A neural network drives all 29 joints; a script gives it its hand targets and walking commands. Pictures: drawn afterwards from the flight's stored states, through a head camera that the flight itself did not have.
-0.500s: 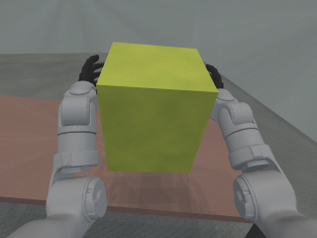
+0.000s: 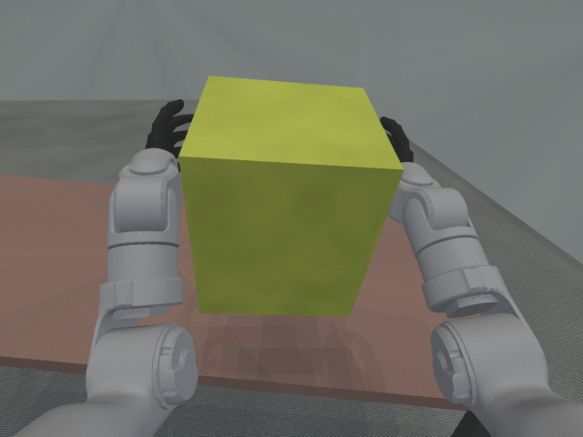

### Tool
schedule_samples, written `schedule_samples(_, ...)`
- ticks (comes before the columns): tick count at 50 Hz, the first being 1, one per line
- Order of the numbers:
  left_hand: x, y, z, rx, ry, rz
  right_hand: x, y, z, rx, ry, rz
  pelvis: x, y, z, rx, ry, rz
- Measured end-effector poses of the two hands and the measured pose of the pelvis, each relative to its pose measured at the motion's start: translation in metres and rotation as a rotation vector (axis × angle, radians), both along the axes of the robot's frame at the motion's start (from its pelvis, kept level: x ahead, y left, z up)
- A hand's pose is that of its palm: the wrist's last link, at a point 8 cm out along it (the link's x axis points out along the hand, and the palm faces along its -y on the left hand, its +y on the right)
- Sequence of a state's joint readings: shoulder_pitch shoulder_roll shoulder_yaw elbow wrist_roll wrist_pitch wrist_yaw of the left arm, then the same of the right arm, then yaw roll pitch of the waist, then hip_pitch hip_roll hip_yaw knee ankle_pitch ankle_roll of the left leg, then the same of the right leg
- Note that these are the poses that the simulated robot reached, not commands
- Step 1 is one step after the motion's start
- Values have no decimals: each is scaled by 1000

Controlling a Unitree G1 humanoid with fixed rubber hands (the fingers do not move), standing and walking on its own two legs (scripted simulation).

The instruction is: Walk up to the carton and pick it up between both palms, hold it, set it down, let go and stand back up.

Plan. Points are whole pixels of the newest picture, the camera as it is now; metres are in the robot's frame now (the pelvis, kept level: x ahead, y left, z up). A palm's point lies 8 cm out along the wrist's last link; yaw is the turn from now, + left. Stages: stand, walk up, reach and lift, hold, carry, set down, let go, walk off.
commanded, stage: hold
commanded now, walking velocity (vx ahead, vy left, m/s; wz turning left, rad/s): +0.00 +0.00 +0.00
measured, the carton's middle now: (281, 200) +0.36 -0.01 +0.23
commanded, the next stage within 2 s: none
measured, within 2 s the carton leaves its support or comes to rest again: neither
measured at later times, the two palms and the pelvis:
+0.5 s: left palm (164, 153) +0.37 +0.14 +0.29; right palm (397, 168) +0.35 -0.16 +0.28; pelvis +0.00 +0.00 +0.00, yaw +0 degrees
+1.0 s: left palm (164, 160) +0.37 +0.14 +0.28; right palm (393, 176) +0.35 -0.16 +0.26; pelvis +0.01 +0.00 +0.00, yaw +0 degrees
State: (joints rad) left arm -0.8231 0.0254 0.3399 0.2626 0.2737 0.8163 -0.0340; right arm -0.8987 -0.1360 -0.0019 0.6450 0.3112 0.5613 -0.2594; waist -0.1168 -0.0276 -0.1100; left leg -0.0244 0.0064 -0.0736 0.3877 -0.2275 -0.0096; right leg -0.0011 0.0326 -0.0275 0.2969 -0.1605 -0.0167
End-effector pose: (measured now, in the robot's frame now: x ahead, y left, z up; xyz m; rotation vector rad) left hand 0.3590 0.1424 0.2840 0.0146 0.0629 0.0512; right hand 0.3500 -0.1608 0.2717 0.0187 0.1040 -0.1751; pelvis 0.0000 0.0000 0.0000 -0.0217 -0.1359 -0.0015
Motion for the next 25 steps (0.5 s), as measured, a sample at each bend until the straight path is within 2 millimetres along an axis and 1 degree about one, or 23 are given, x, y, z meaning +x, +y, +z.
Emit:
schedule_samples(9,-1,-2,0,9,0,-2,-1,-2,2,-1,1,-2,-3,-3,0,1,0,14)
schedule_samples(15,3,-6,3,0,6,-14,-1,-5,1,6,6,-14,-4,-5,0,2,11,9)
schedule_samples(25,8,-1,5,-2,5,-15,4,-1,4,-7,7,-11,-1,-4,0,0,16,6)
